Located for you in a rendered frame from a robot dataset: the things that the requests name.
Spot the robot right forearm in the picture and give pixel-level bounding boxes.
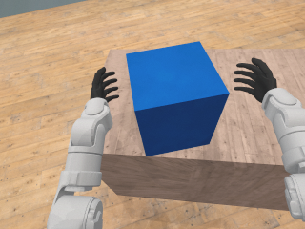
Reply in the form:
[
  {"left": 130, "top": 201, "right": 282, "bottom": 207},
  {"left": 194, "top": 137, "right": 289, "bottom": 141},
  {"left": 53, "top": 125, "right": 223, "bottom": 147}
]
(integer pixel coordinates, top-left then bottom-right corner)
[{"left": 261, "top": 88, "right": 305, "bottom": 174}]

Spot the robot left upper arm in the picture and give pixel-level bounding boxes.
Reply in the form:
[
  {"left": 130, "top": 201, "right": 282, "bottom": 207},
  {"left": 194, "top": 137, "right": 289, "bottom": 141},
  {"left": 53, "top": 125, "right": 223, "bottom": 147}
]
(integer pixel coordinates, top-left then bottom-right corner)
[{"left": 48, "top": 195, "right": 103, "bottom": 229}]

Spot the pedestal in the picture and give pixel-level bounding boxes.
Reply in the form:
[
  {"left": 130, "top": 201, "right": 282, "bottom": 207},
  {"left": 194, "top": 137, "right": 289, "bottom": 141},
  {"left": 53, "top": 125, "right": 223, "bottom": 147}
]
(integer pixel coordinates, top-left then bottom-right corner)
[{"left": 100, "top": 49, "right": 305, "bottom": 211}]

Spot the robot left hand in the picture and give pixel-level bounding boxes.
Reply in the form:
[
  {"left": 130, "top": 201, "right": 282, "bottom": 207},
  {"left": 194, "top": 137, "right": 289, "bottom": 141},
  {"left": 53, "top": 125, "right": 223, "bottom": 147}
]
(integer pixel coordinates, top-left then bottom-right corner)
[{"left": 90, "top": 67, "right": 119, "bottom": 103}]

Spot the carton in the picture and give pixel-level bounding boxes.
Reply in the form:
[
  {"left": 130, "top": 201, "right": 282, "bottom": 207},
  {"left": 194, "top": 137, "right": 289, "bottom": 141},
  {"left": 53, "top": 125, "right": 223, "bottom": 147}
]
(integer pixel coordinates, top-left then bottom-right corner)
[{"left": 126, "top": 41, "right": 230, "bottom": 156}]

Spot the robot right hand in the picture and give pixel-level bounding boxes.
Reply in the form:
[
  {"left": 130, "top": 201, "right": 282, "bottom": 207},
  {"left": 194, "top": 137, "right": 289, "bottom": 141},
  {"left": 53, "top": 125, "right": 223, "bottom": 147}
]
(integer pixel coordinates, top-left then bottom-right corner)
[{"left": 234, "top": 57, "right": 277, "bottom": 103}]

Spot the robot right upper arm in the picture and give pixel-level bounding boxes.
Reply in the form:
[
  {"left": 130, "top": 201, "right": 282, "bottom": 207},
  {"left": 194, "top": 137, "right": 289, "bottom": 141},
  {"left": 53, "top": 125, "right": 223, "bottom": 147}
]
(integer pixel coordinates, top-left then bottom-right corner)
[{"left": 284, "top": 173, "right": 305, "bottom": 222}]

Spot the robot left forearm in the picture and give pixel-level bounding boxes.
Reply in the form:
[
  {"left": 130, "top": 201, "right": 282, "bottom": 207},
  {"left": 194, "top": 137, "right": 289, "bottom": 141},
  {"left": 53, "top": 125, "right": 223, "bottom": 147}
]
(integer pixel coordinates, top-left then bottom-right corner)
[{"left": 47, "top": 97, "right": 113, "bottom": 229}]

